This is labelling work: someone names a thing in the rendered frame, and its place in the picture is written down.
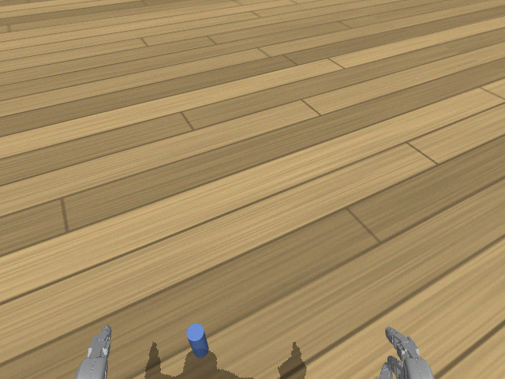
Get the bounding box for right robot hand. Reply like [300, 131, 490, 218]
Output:
[375, 327, 435, 379]

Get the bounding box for left robot hand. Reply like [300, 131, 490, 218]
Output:
[74, 325, 111, 379]

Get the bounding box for can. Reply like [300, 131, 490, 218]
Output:
[187, 324, 209, 358]

